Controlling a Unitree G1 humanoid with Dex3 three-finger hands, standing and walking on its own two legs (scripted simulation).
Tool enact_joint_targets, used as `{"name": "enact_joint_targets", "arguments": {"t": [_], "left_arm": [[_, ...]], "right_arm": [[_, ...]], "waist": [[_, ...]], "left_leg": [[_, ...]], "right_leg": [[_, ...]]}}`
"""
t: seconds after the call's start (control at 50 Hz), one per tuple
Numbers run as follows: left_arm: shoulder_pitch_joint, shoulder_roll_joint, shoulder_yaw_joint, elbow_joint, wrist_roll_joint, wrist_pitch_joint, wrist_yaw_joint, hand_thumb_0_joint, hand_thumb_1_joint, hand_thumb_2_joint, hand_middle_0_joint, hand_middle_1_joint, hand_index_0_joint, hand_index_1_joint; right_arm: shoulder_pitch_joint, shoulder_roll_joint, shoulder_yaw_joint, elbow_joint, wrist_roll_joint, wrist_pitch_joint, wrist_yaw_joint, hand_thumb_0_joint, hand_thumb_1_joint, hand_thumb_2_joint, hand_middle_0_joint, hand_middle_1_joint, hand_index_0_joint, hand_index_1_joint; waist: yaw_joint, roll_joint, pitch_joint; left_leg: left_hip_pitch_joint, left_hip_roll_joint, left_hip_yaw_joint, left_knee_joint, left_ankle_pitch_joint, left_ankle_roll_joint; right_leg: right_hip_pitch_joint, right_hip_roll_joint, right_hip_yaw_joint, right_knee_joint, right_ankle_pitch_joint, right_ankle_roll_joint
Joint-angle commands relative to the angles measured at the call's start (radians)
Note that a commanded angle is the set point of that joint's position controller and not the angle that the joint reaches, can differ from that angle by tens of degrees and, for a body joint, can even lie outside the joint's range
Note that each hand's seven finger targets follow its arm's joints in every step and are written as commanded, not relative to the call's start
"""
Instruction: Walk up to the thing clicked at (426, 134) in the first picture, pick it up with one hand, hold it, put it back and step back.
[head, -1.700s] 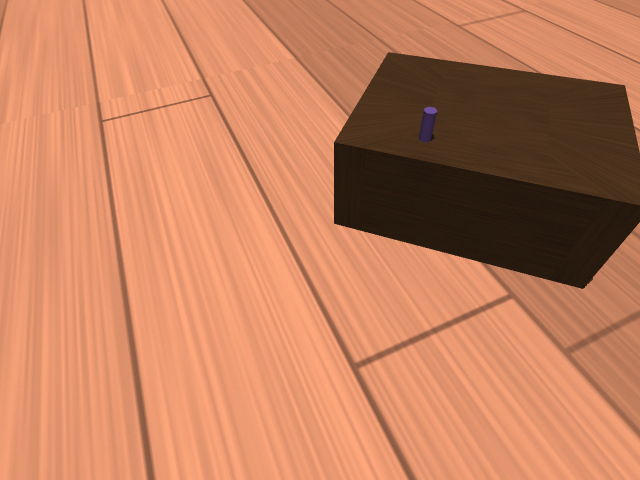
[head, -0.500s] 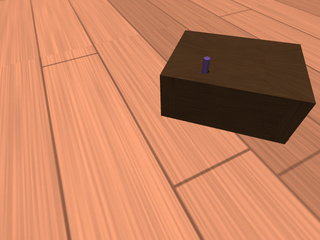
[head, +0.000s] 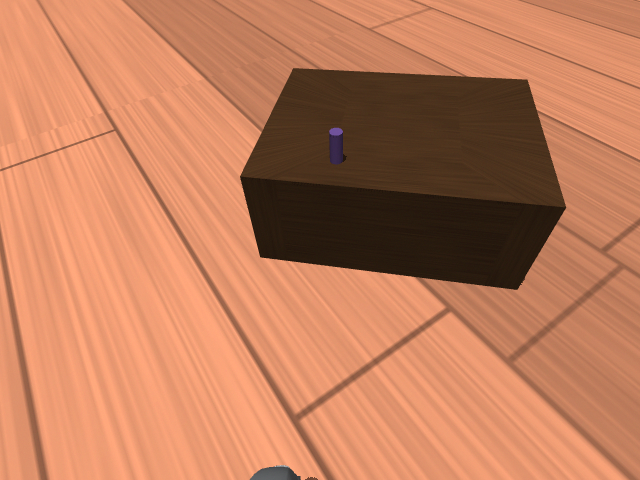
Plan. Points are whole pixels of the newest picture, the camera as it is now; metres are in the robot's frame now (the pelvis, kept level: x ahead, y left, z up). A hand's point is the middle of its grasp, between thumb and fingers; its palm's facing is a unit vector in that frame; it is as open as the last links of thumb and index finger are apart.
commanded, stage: walk up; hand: left
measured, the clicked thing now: (336, 146) +1.12 +0.08 -0.29
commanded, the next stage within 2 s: none
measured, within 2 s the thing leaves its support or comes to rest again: neither
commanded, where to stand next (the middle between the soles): +0.67 -0.09 m, yaw -5 degrees
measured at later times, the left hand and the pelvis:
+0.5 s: hand (216, 330) +0.37 +0.24 -0.13, palm faces -0.20 -0.90 -0.38, open 7.3 cm; pelvis +0.22 -0.03 -0.01, yaw -7 degrees
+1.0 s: hand (251, 286) +0.47 +0.20 -0.15, palm faces -0.11 -0.93 -0.36, open 7.3 cm; pelvis +0.42 -0.07 -0.01, yaw -6 degrees
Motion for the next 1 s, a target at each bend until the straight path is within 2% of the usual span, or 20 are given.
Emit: {"name": "enact_joint_targets", "arguments": {"t": [0.0, 0.08, 0.1, 0.12, 0.14, 0.16, 0.26, 0.34, 0.4, 0.46, 0.5, 0.52, 0.54, 0.56, 0.58, 0.68, 0.8, 0.88, 0.96, 0.98], "left_arm": [[-0.067, 0.310, 0.075, -0.131, -0.003, -0.041, 0.022, 0.000, 0.900, 0.900, -0.200, -0.300, -0.200, -0.300], [-0.119, 0.259, 0.047, -0.167, 0.002, -0.038, 0.019, 0.000, 0.900, 0.900, -0.200, -0.300, -0.200, -0.300], [-0.077, 0.189, 0.028, -0.166, 0.000, -0.039, 0.021, 0.000, 0.900, 0.900, -0.200, -0.300, -0.200, -0.300], [-0.021, 0.128, 0.012, -0.160, -0.007, -0.036, 0.025, 0.000, 0.900, 0.900, -0.200, -0.300, -0.200, -0.300], [0.008, 0.240, 0.034, -0.140, -0.001, -0.026, 0.036, 0.000, 0.900, 0.900, -0.200, -0.300, -0.200, -0.300], [0.026, 0.278, 0.038, -0.126, 0.005, -0.025, 0.039, 0.000, 0.900, 0.900, -0.200, -0.300, -0.200, -0.300], [-0.006, 0.253, 0.046, -0.087, -0.012, -0.031, 0.017, 0.000, 0.900, 0.900, -0.200, -0.300, -0.200, -0.300], [-0.105, 0.211, 0.033, -0.142, -0.011, -0.028, -0.006, 0.000, 0.900, 0.900, -0.200, -0.300, -0.200, -0.300], [-0.181, 0.193, 0.035, -0.163, -0.006, -0.030, -0.015, 0.000, 0.900, 0.900, -0.200, -0.300, -0.200, -0.300], [-0.154, 0.198, 0.039, -0.138, -0.008, -0.028, -0.012, 0.000, 0.900, 0.900, -0.200, -0.300, -0.200, -0.300], [-0.005, 0.249, 0.065, -0.081, -0.007, -0.036, 0.003, 0.000, 0.900, 0.900, -0.200, -0.300, -0.200, -0.300], [0.096, 0.299, 0.091, -0.059, -0.004, -0.044, 0.016, 0.000, 0.900, 0.900, -0.200, -0.300, -0.200, -0.300], [0.131, 0.381, 0.113, -0.076, -0.001, -0.051, 0.031, 0.000, 0.900, 0.900, -0.200, -0.300, -0.200, -0.300], [0.111, 0.408, 0.108, -0.092, -0.018, -0.050, 0.031, 0.000, 0.900, 0.900, -0.200, -0.300, -0.200, -0.300], [0.060, 0.400, 0.104, -0.105, -0.031, -0.047, 0.035, 0.000, 0.900, 0.900, -0.200, -0.300, -0.200, -0.300], [-0.048, 0.283, 0.059, -0.134, -0.027, -0.063, 0.050, 0.000, 0.900, 0.900, -0.200, -0.300, -0.200, -0.300], [-0.029, 0.296, 0.066, -0.170, -0.008, -0.077, 0.046, 0.000, 0.900, 0.900, -0.200, -0.300, -0.200, -0.300], [-0.022, 0.302, 0.063, -0.174, -0.007, -0.074, 0.041, 0.000, 0.900, 0.900, -0.200, -0.300, -0.200, -0.300], [-0.029, 0.264, 0.037, -0.182, -0.007, -0.065, 0.042, 0.000, 0.900, 0.900, -0.200, -0.300, -0.200, -0.300], [-0.002, 0.213, 0.021, -0.186, -0.010, -0.065, 0.043, 0.000, 0.900, 0.900, -0.200, -0.300, -0.200, -0.300]], "right_arm": [[0.015, -0.188, -0.063, -0.092, -0.007, -0.033, 0.001, 0.000, -0.900, -0.900, 0.200, 0.300, 0.200, 0.300], [0.190, -0.207, -0.092, -0.053, -0.013, -0.059, -0.021, 0.000, -0.900, -0.900, 0.200, 0.300, 0.200, 0.300], [0.304, -0.271, -0.114, -0.030, -0.022, -0.069, -0.035, 0.000, -0.900, -0.900, 0.200, 0.300, 0.200, 0.300], [0.312, -0.330, -0.120, -0.052, -0.032, -0.078, -0.044, 0.000, -0.900, -0.900, 0.200, 0.300, 0.200, 0.300], [0.204, -0.336, -0.119, -0.092, -0.008, -0.077, -0.042, 0.000, -0.900, -0.900, 0.200, 0.300, 0.200, 0.300], [0.124, -0.339, -0.113, -0.111, 0.012, -0.075, -0.037, 0.000, -0.900, -0.900, 0.200, 0.300, 0.200, 0.300], [0.111, -0.236, -0.071, -0.112, 0.010, -0.087, -0.034, 0.000, -0.900, -0.900, 0.200, 0.300, 0.200, 0.300], [0.116, -0.260, -0.073, -0.125, 0.005, -0.082, -0.033, 0.000, -0.900, -0.900, 0.200, 0.300, 0.200, 0.300], [0.145, -0.268, -0.076, -0.126, 0.009, -0.073, -0.031, 0.000, -0.900, -0.900, 0.200, 0.300, 0.200, 0.300], [0.131, -0.273, -0.075, -0.135, 0.011, -0.054, -0.036, 0.000, -0.900, -0.900, 0.200, 0.300, 0.200, 0.300], [0.121, -0.232, -0.059, -0.152, 0.014, -0.043, -0.038, 0.000, -0.900, -0.900, 0.200, 0.300, 0.200, 0.300], [0.168, -0.180, -0.037, -0.155, 0.012, -0.042, -0.037, 0.000, -0.900, -0.900, 0.200, 0.300, 0.200, 0.300], [0.231, -0.103, -0.008, -0.167, 0.016, -0.039, -0.035, 0.000, -0.900, -0.900, 0.200, 0.300, 0.200, 0.300], [0.204, -0.207, -0.033, -0.154, 0.020, -0.030, -0.043, 0.000, -0.900, -0.900, 0.200, 0.300, 0.200, 0.300], [0.158, -0.253, -0.043, -0.139, 0.014, -0.026, -0.049, 0.000, -0.900, -0.900, 0.200, 0.300, 0.200, 0.300], [0.190, -0.178, -0.034, -0.094, 0.018, -0.012, -0.030, 0.000, -0.900, -0.900, 0.200, 0.300, 0.200, 0.300], [0.079, -0.170, -0.046, -0.131, 0.001, -0.011, -0.003, 0.000, -0.900, -0.900, 0.200, 0.300, 0.200, 0.300], [0.016, -0.158, -0.050, -0.152, -0.002, -0.035, 0.004, 0.000, -0.900, -0.900, 0.200, 0.300, 0.200, 0.300], [0.154, -0.195, -0.074, -0.098, -0.006, -0.055, -0.009, 0.000, -0.900, -0.900, 0.200, 0.300, 0.200, 0.300], [0.266, -0.248, -0.092, -0.080, -0.017, -0.061, -0.020, 0.000, -0.900, -0.900, 0.200, 0.300, 0.200, 0.300]], "waist": [[-0.036, -0.162, 0.002], [-0.155, -0.033, -0.079], [-0.206, 0.194, -0.137], [-0.180, 0.301, -0.108], [-0.137, 0.132, -0.077], [-0.096, 0.114, -0.018], [-0.079, 0.076, 0.044], [-0.083, 0.115, 0.021], [-0.104, 0.112, -0.019], [-0.082, 0.084, -0.060], [0.004, -0.069, -0.144], [0.053, -0.220, -0.210], [0.046, -0.424, -0.229], [0.052, -0.334, -0.196], [0.041, -0.248, -0.132], [-0.057, -0.169, -0.014], [-0.024, -0.171, 0.010], [-0.012, -0.159, -0.005], [-0.113, -0.017, -0.090], [-0.165, 0.142, -0.157]], "left_leg": [[0.063, 0.016, -0.017, -0.195, 0.101, -0.013], [0.487, -0.030, 0.008, -0.351, 0.217, 0.000], [0.612, 0.063, -0.144, -0.480, 0.011, 0.024], [0.611, 0.295, -0.592, -0.642, -0.295, 0.069], [0.494, 0.373, -0.718, -0.731, -0.444, 0.138], [0.409, 0.397, -0.714, -0.744, -0.457, 0.193], [0.287, 0.215, -0.218, -0.679, 0.124, 0.151], [0.336, 0.209, -0.076, -0.635, 0.341, 0.188], [0.339, 0.175, -0.002, -0.565, 0.453, 0.149], [0.301, 0.181, 0.000, -0.490, 0.388, 0.134], [0.218, 0.133, 0.047, -0.216, 0.416, 0.094], [0.108, 0.071, 0.072, 0.027, 0.293, 0.071], [-0.105, -0.046, 0.064, 0.229, -0.112, 0.026], [-0.202, -0.055, -0.007, 0.317, -0.140, 0.008], [-0.202, -0.006, -0.054, 0.353, -0.116, 0.004], [-0.044, 0.022, -0.089, 0.227, 0.053, 0.006], [-0.069, 0.037, -0.043, -0.072, 0.144, -0.038], [0.031, 0.020, -0.021, -0.248, 0.208, -0.024], [0.395, -0.066, 0.030, -0.375, 0.184, 0.023], [0.521, 0.043, -0.134, -0.458, 0.054, 0.069]], "right_leg": [[-0.100, -0.229, 0.261, -0.256, -0.161, -0.175], [-0.335, -0.164, 0.162, 0.033, -0.056, -0.112], [-0.417, -0.048, 0.069, 0.349, -0.040, -0.075], [-0.588, 0.096, 0.082, 0.589, -0.222, -0.020], [-0.555, 0.041, 0.150, 0.640, -0.212, -0.021], [-0.536, -0.020, 0.161, 0.673, -0.193, -0.025], [-0.411, -0.078, 0.123, 0.513, -0.017, 0.025], [-0.379, -0.102, 0.038, 0.295, 0.018, 0.039], [-0.265, -0.087, -0.022, 0.119, 0.101, 0.018], [-0.119, -0.055, -0.068, 0.069, 0.146, 0.000], [0.142, -0.023, -0.065, 0.001, 0.165, -0.019], [0.294, -0.061, 0.009, -0.037, 0.051, -0.033], [0.406, -0.294, 0.414, -0.123, -0.097, -0.101], [0.377, -0.418, 0.686, -0.230, -0.134, -0.213], [0.279, -0.431, 0.688, -0.233, -0.094, -0.257], [-0.031, -0.247, 0.225, -0.192, 0.294, -0.181], [-0.061, -0.258, 0.179, -0.262, 0.000, -0.205], [-0.056, -0.266, 0.161, -0.200, 0.047, -0.185], [-0.186, -0.185, 0.058, 0.084, 0.176, -0.116], [-0.266, -0.110, -0.007, 0.354, 0.188, -0.075]]}}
